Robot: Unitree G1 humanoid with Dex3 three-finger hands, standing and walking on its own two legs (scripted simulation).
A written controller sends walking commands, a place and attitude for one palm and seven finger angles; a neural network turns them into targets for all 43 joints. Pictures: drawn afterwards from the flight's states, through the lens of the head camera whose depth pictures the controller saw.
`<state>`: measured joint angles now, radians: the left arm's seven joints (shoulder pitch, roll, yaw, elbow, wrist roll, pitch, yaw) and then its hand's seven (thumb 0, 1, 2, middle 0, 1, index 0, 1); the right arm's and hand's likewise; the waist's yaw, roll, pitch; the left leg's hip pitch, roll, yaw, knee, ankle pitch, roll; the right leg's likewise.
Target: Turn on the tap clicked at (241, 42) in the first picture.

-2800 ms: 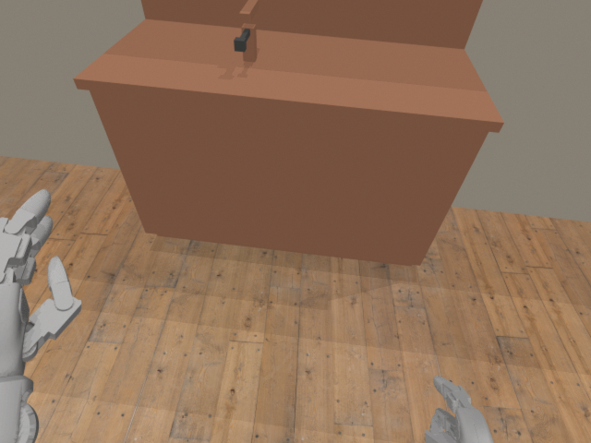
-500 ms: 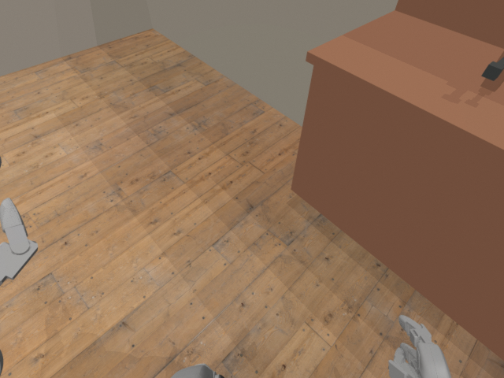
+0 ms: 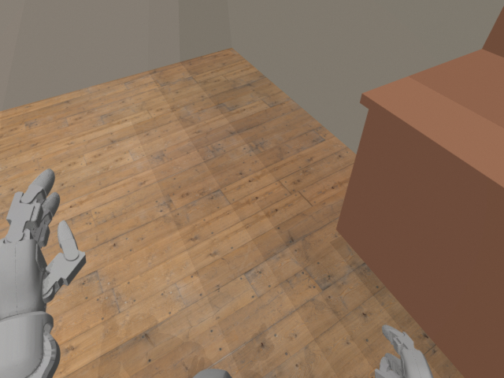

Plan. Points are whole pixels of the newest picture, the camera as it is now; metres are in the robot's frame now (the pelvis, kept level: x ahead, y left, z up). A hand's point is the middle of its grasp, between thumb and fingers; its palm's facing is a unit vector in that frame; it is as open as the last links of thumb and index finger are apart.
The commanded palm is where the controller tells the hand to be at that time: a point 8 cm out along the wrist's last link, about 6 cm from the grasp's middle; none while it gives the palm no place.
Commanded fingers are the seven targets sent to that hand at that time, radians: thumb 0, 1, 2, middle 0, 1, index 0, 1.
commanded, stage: turn to face it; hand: left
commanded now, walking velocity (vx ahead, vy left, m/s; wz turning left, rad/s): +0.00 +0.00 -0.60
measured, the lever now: out of the picture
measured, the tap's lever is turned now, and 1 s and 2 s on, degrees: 0 0 0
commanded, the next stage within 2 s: none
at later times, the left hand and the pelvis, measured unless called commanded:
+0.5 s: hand (189, 200) +0.30 +0.12 +0.17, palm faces +0.08 -0.88 -0.47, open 7.4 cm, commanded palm +0.26 +0.18 +0.19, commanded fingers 0.00 0.90 0.90 -0.20 -0.30 -0.20 -0.30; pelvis +0.01 -0.03 +0.00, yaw -19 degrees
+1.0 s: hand (260, 222) +0.25 +0.02 +0.19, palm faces -0.09 -0.90 -0.43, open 7.4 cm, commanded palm +0.24 +0.08 +0.19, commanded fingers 0.00 0.90 0.90 -0.20 -0.30 -0.20 -0.30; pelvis -0.05 -0.06 +0.01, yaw -34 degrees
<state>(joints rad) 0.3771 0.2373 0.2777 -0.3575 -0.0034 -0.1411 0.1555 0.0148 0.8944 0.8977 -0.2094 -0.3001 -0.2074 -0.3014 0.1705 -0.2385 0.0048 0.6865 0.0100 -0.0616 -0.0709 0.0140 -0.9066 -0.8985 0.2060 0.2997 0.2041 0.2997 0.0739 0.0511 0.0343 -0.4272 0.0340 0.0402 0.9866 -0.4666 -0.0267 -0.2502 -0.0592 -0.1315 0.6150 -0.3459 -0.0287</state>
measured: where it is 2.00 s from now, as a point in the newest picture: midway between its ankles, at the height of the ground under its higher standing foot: outside the picture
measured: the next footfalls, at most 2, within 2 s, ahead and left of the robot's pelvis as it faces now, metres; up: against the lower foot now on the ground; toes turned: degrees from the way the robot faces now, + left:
left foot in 0.18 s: +0.10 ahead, +0.10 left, +0.00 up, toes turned +2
right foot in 0.54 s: +0.04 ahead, -0.16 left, +0.00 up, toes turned -27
